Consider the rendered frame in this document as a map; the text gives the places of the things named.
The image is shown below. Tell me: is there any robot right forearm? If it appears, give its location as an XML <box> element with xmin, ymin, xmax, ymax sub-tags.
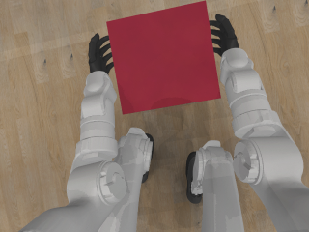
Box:
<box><xmin>219</xmin><ymin>47</ymin><xmax>304</xmax><ymax>174</ymax></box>

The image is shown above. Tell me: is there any robot left foot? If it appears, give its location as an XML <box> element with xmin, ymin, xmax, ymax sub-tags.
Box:
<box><xmin>141</xmin><ymin>133</ymin><xmax>155</xmax><ymax>184</ymax></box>

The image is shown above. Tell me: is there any carton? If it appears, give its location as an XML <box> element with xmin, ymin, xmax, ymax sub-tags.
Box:
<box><xmin>106</xmin><ymin>0</ymin><xmax>221</xmax><ymax>115</ymax></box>

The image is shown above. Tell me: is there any left robot upper arm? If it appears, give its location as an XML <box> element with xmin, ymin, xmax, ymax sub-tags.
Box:
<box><xmin>18</xmin><ymin>159</ymin><xmax>127</xmax><ymax>232</ymax></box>

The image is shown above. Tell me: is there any robot right hand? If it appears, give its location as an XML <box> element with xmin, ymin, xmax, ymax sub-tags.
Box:
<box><xmin>209</xmin><ymin>14</ymin><xmax>239</xmax><ymax>57</ymax></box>

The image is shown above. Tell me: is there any robot left hand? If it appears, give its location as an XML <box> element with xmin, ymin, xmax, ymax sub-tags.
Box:
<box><xmin>88</xmin><ymin>33</ymin><xmax>114</xmax><ymax>75</ymax></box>

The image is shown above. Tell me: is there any robot left thigh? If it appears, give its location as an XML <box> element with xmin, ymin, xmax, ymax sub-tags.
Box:
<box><xmin>98</xmin><ymin>133</ymin><xmax>153</xmax><ymax>232</ymax></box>

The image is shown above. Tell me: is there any right robot upper arm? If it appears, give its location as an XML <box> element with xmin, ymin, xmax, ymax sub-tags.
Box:
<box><xmin>233</xmin><ymin>136</ymin><xmax>309</xmax><ymax>232</ymax></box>

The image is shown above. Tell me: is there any robot left forearm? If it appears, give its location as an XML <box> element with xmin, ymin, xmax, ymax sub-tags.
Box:
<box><xmin>70</xmin><ymin>71</ymin><xmax>118</xmax><ymax>174</ymax></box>

